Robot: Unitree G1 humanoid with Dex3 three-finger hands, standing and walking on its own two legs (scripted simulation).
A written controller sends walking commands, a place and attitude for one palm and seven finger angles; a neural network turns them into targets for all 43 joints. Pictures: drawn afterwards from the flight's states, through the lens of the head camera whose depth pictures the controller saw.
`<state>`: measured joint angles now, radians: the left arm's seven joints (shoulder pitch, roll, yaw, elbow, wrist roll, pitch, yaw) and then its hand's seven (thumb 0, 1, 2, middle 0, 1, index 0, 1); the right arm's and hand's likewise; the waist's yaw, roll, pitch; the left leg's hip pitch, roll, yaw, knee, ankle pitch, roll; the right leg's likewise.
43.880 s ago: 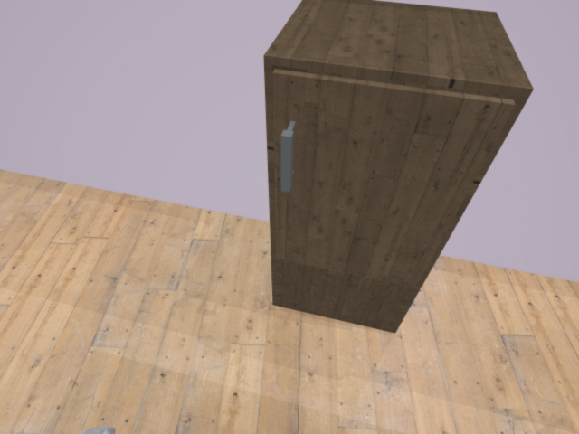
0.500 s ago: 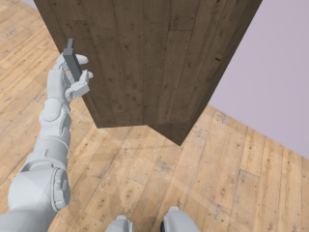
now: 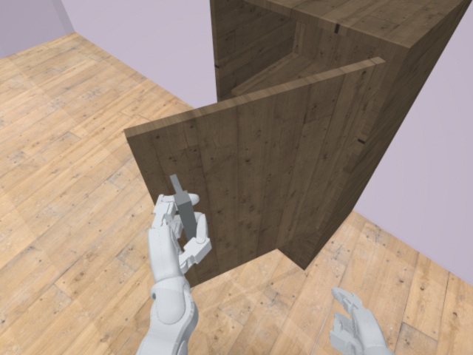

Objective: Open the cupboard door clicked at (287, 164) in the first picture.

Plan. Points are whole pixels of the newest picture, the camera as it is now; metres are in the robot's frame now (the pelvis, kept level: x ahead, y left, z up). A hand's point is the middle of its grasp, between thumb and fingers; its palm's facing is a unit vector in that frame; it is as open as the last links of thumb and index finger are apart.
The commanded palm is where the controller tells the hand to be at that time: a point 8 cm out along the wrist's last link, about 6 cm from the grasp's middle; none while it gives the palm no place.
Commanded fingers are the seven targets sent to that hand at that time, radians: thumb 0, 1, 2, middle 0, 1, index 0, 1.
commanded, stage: pull the door open along its arc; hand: left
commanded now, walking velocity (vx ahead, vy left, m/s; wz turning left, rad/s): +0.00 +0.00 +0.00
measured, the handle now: (185, 213) +0.34 +0.11 +0.05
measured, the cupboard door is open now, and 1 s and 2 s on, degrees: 68 74 76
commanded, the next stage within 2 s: open thumb and fingers to let go in 0.20 s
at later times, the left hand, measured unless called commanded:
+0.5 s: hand (216, 256) +0.26 +0.05 +0.06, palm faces +0.40 -0.92 -0.02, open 6.6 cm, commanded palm +0.22 +0.10 +0.06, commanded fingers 0.00 0.13 0.57 -0.34 -1.27 -0.34 -1.27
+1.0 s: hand (213, 258) +0.26 +0.06 +0.06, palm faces +0.32 -0.95 +0.00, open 14.3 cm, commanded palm +0.22 +0.09 +0.06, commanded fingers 0.00 -0.50 0.30 -0.18 -0.50 -0.18 -0.50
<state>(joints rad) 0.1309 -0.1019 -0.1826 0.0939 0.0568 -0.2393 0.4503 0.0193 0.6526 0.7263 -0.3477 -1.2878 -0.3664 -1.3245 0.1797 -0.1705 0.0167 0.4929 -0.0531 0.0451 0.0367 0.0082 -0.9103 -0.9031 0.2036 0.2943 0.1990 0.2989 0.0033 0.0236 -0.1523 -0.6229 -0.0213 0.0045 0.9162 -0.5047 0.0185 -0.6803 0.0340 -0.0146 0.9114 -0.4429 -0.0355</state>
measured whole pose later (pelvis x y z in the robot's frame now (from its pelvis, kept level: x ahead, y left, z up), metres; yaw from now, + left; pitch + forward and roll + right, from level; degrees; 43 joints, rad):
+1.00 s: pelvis -0.03 -0.01 -0.01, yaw +2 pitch +10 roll +0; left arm 0.06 -0.10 -0.26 0.20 0.07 -0.25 0.54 0.00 -0.46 0.31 -0.28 -0.95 -0.29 -0.95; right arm 0.20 -0.18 0.01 0.55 -0.06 -0.04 0.01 0.01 -0.91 -0.90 0.20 0.29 0.20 0.30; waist 0.00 0.04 -0.14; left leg -0.66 -0.03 -0.04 0.96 -0.47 0.00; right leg -0.70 0.02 -0.06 0.95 -0.42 -0.05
